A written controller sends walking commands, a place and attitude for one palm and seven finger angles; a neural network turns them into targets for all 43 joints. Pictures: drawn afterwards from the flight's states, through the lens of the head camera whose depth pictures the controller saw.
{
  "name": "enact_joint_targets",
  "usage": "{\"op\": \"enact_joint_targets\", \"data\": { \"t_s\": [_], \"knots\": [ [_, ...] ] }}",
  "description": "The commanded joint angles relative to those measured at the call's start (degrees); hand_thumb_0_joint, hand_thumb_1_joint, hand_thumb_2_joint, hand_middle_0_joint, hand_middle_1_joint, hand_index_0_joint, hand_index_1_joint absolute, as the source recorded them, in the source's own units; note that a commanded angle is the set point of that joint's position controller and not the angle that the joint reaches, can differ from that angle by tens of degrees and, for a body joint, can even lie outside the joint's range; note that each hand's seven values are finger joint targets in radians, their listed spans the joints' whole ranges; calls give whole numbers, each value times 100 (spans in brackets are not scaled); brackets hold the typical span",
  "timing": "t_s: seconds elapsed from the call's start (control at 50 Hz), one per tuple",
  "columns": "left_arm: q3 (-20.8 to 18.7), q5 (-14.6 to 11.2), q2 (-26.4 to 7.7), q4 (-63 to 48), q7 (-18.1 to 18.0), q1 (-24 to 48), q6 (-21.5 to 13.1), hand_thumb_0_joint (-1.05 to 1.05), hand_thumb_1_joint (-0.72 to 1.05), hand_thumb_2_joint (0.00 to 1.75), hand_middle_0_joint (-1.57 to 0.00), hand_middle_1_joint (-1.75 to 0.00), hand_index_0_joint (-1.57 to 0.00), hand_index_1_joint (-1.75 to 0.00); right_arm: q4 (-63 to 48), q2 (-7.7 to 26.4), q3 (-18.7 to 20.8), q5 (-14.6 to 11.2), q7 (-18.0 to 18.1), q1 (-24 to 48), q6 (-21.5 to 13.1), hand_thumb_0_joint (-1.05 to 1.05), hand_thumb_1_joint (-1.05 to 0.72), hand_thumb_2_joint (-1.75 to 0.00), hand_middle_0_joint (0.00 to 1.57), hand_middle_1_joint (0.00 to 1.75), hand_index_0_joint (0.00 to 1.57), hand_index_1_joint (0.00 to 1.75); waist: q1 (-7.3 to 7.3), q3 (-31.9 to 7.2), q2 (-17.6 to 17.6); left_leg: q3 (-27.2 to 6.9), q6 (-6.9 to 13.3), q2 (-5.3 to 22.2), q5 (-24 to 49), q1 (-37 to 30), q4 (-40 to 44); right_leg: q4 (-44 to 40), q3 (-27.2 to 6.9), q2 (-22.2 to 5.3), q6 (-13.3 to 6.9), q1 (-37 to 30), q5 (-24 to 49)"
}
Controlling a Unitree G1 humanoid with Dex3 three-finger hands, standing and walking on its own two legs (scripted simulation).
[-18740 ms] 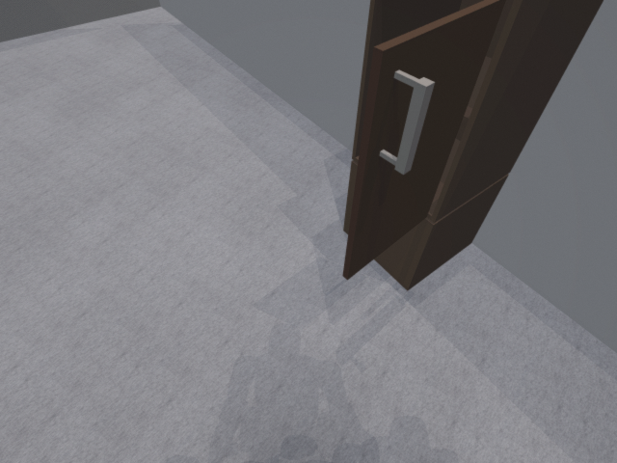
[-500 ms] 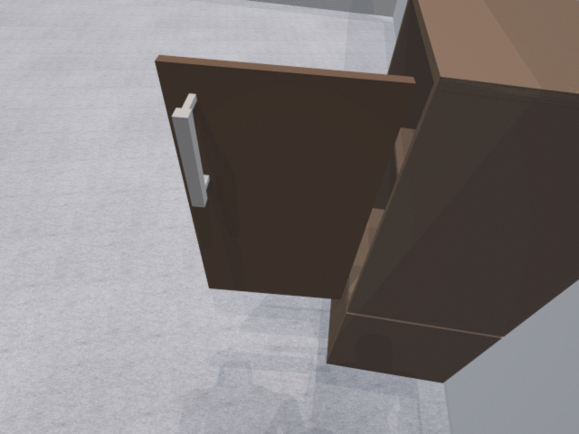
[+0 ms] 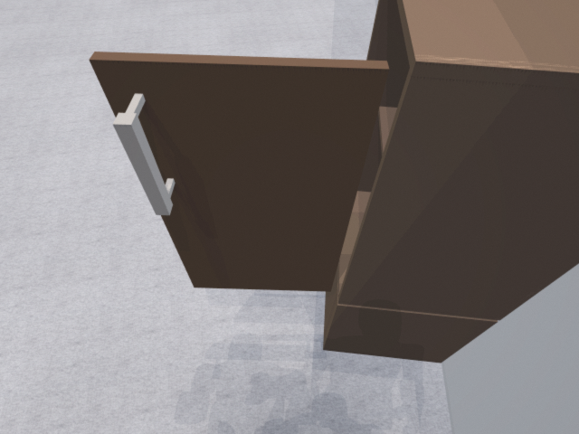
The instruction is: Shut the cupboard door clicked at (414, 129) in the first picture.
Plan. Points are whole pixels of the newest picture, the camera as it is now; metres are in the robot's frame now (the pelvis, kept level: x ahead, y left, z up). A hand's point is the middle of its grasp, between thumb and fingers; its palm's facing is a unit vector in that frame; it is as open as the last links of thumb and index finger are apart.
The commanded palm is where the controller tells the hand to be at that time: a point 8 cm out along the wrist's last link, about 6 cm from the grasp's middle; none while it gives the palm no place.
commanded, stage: come to a stop and stand still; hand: left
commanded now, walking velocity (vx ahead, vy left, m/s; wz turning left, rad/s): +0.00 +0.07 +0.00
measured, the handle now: (151, 159) +0.43 +0.22 +0.13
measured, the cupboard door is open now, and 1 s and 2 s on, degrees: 95 95 95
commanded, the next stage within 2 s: look again from close up in 0.44 s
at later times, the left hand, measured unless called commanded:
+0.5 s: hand out of the picture -0.02 +0.18 -0.16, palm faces +0.02 -0.97 -0.22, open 7.4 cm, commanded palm none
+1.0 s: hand out of the picture +0.02 +0.17 -0.16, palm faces +0.01 -0.98 -0.22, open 7.3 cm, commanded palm none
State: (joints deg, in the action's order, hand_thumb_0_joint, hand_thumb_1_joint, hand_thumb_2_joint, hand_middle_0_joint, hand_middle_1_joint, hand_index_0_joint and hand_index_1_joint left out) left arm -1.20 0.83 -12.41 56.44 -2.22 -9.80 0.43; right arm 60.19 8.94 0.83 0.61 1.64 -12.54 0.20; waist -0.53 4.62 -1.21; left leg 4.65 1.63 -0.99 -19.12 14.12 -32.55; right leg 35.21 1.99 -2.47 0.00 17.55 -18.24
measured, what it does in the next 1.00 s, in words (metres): stands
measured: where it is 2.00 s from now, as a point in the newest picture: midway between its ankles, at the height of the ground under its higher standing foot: outside the picture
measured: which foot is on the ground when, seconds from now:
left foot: down 0.00-1.00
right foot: down 0.00-1.00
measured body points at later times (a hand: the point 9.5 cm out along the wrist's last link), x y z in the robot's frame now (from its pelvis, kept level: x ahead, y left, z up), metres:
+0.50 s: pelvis -0.02 +0.00 +0.01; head +0.00 -0.01 +0.46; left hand -0.02 +0.23 -0.15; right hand +0.02 -0.23 -0.15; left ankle -0.02 +0.10 -0.73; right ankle +0.00 -0.12 -0.73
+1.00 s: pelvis +0.00 -0.01 +0.01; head +0.01 -0.02 +0.46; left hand +0.02 +0.22 -0.14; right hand +0.00 -0.23 -0.15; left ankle -0.02 +0.10 -0.73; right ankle +0.00 -0.12 -0.73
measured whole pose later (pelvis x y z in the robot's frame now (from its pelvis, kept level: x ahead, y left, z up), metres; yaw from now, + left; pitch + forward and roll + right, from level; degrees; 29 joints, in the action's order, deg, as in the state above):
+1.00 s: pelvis +0.00 -0.01 +0.01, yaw +0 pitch -1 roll +1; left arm 1.1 0.3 -9.6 62.5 -1.4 -14.1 -1.0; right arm 63.0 9.6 -1.8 0.8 0.8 -16.6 -1.5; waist 0.0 2.1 0.7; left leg 3.9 0.8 -0.4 -14.6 8.5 -24.0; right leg 27.1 2.9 -1.4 -0.8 11.9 -14.2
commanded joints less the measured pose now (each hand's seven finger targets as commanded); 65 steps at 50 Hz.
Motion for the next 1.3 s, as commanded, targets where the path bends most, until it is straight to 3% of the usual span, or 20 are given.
{"op": "enact_joint_targets", "data": {
  "t_s": [0.0, 0.1, 0.36, 0.38, 0.4, 0.42, 0.46, 0.52, 0.58, 0.82, 1.06, 1.08, 1.1, 1.12, 1.14, 1.16, 1.18, 1.22, 1.24, 1.28],
  "knots": [
    [-120, 16, -602, -288, -35, -445, 22, 0, 90, 90, -20, -30, -20, -30, -291, 598, 109, 49, 13, -314, -7, 0, -90, -90, 20, 30, 20, 30, 140, -614, 116, -577, 10, 641, 1879, -55, 495, -439, -627, -609, -376, -441, 1926],
    [-83, 34, -469, -298, -2, -415, 35, 0, 90, 90, -20, -30, -20, -30, -377, 659, 83, 46, -22, -153, -53, 0, -90, -90, 20, 30, 20, 30, 181, -436, 112, -775, 112, 735, 1163, 176, 999, -693, -528, -349, -197, -478, 947],
    [-4, 23, -436, 48, 50, -696, -87, 0, 90, 90, -20, -30, -20, -30, -179, 643, -11, 15, -39, -264, -117, 0, -90, -90, 20, 30, 20, 30, 118, -180, 104, -676, 33, 648, 456, -65, 1416, -1439, -623, -364, -172, -362, 420],
    [57, 43, -402, 332, -161, -1196, -148, 0, 90, 90, -20, -30, -20, -30, -482, 945, 65, -55, -79, 69, -145, 0, -90, -90, 20, 30, 20, 30, 196, -307, 533, -368, -137, 803, 731, -22, 480, -1219, -483, -556, -129, -459, 1050],
    [50, 9, -665, 46, -114, -878, -218, 0, 90, 90, -20, -30, -20, -30, -631, 578, -8, 5, -118, -123, -113, 0, -90, -90, 20, 30, 20, 30, 36, -654, 382, -525, -146, 417, 163, 52, 482, -1310, -955, -712, -307, -459, 252],
    [55, 5, -646, 12, -58, -729, -230, 0, 90, 90, -20, -30, -20, -30, -587, 569, -18, 16, -110, -283, -152, 0, -90, -90, 20, 30, 20, 30, -62, -438, 576, -599, -88, 479, 242, -44, 715, -1319, -914, -688, -404, -85, -296],
    [70, -11, -587, 48, -2, -722, -261, 0, 90, 90, -20, -30, -20, -30, -569, 602, -49, 41, -103, -505, -197, 0, -90, -90, 20, 30, 20, 30, -65, -618, 834, -743, 23, 639, 871, -122, 853, -1104, -587, -437, -387, -324, 372],
    [127, -13, -443, 150, 38, -784, -227, 0, 90, 90, -20, -30, -20, -30, -618, 711, -57, 8, -82, -468, -180, 0, -90, -90, 20, 30, 20, 30, -18, -178, 33, -857, 100, 642, 449, 178, 1119, -1216, -539, -343, -299, -322, 117],
    [136, -18, -404, 207, 49, -774, -213, 0, 90, 90, -20, -30, -20, -30, -520, 744, -82, 20, -80, -577, -195, 0, -90, -90, 20, 30, 20, 30, -15, 98, -173, -836, 99, 616, 458, 185, 1287, -1243, -529, -338, -288, -248, 123],
    [126, -44, -446, 353, 45, -834, -237, 0, 90, 90, -20, -30, -20, -30, -92, 689, -140, 23, -62, -638, -253, 0, -90, -90, 20, 30, 20, 30, 73, -279, -29, -649, 55, 601, 1101, -237, 1319, -1289, -543, -446, -263, -676, 940],
    [112, -37, -374, 505, 28, -785, -216, 0, 90, 90, -20, -30, -20, -30, 199, 550, -146, 11, -7, -647, -239, 0, -90, -90, 20, 30, 20, 30, 88, -126, 183, -583, 2, 661, 1279, -275, 1345, -1339, -512, -442, -275, -795, 1326],
    [72, 22, -426, 728, -209, -1325, -297, 0, 90, 90, -20, -30, -20, -30, -127, 714, -54, -62, -45, -110, -259, 0, -90, -90, 20, 30, 20, 30, 300, -244, -470, -382, -157, 786, 1474, -5, 104, -1191, -750, -770, -103, -865, 3812],
    [-2513, -719, -3958, -8346, -159, 3915, -1984, 0, 90, 90, -20, -30, -20, -30, -1783, 2021, 295, 10, 637, -627, -1347, 0, -90, -90, 20, 30, 20, 30, -645, -2398, 215, -383, 46, 563, 2508, -1826, 222, -480, -450, -208, -51, -787, 2771],
    [-17, -739, -761, -6533, -112, -134, -1407, 0, 90, 90, -22, -32, -22, -32, -1845, 1056, -102, -268, 587, 63, -1684, 0, -90, -90, 20, 30, 20, 30, -72, -3058, 2181, -205, 54, 121, 3197, -1756, 239, -54, -46, 216, -171, -612, 1957],
    [-440, -1016, -1016, -6729, -405, -160, -1158, 0, 90, 90, -24, -34, -24, -34, -1667, 1296, -137, -227, 512, 83, -1902, 0, -90, -90, 20, 30, 20, 30, 118, -2943, 2013, -378, -186, 293, 3530, -1729, 492, -475, 185, 258, -218, -674, 1392],
    [521, -985, 758, -5331, -287, -1671, -518, 0, 90, 90, -25, -36, -25, -36, -1549, 879, -125, -287, 338, 153, -1996, 0, -90, -90, 20, 30, 20, 30, -29, -1742, 1273, -454, -160, 314, 3012, -962, 652, -520, 285, 176, -113, -313, 1186],
    [84, -1064, 84, -6066, -343, -451, -711, 0, 90, 90, -27, -38, -27, -38, -1791, 1220, 85, -314, 268, -6, -2068, 0, -90, -90, 20, 30, 20, 30, -260, -886, 854, -651, -156, 262, 1935, -286, 481, -575, 253, 114, -88, -22, 1167],
    [-384, -1054, -35, -5286, -95, -1148, -1249, 0, 90, 90, -31, -42, -31, -42, -2186, 1208, 234, -181, 206, 164, -2143, 0, -90, -90, 20, 30, 20, 30, -196, -9, -764, -662, -90, 94, 836, 829, 153, -562, 352, 156, -39, 817, 326],
    [-708, -1126, -42, -4692, 130, -2072, -1547, 0, 90, 90, -33, -44, -33, -44, -2382, 1154, 333, -199, 153, 232, -2139, 0, -90, -90, 20, 30, 20, 30, 91, 107, -1231, -629, -118, 27, 626, 1223, 1, -510, 299, 143, -60, 870, -42],
    [-632, -1433, 418, -4339, 811, -3238, -2363, 0, 90, 90, -36, -48, -36, -48, -2700, 1060, 396, -113, -5, 337, -2127, 0, -90, -90, 20, 30, 20, 30, 366, -222, -1969, -501, -197, -80, 399, 1870, -573, 13, 177, 133, -32, 1061, -108]
  ]
}}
